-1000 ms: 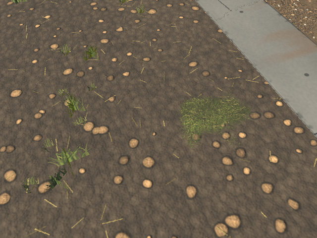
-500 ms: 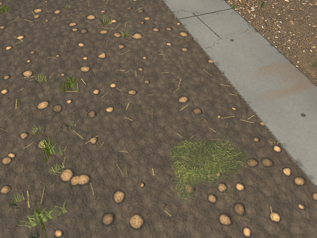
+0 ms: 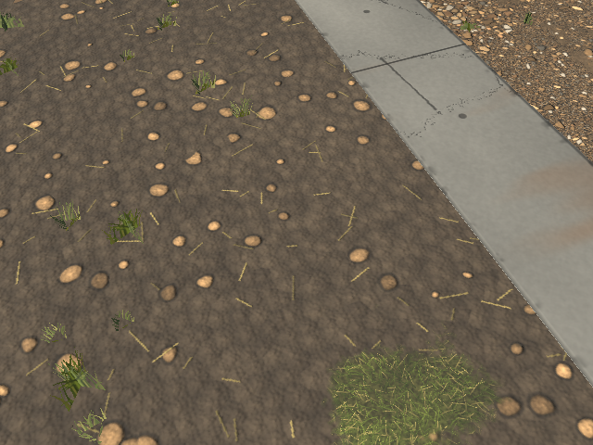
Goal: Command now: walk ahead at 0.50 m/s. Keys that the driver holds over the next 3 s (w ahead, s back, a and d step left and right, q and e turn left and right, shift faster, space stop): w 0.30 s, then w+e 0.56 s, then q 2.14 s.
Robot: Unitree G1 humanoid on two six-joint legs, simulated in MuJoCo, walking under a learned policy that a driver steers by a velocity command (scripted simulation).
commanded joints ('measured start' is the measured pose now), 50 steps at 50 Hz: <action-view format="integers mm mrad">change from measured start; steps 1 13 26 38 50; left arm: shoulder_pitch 39 118 -39 -341 -110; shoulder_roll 104 132 30 22 56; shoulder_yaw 16 18 23 7 23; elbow -20 55 -29 -169 -52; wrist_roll -5 17 18 23 5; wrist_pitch -20 -4 67 59 8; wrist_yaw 2 29 -19 -37 22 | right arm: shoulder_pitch -33 -170 92 235 205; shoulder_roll -34 -57 -57 -83 -17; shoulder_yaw -4 -7 -25 -25 -23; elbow -53 -113 15 64 14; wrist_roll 0 10 22 13 8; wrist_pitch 5 -24 -82 -59 5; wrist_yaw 7 -7 -35 -66 -41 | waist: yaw -13 -16 23 -26 -39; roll -86 -107 25 39 -15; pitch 38 10 23 51 -45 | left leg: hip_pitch -87 120 401 662 133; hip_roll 29 -85 153 181 -8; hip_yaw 29 98 4 233 -20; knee -96 -514 -926 -778 142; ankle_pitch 113 49 194 721 -131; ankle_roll -27 53 101 67 -31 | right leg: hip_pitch -8 227 -481 -467 -48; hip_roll -252 -298 -178 -92 -304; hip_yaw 182 119 128 -51 174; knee -195 29 801 333 -44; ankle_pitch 245 725 19 71 767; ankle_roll -107 -67 40 -25 -138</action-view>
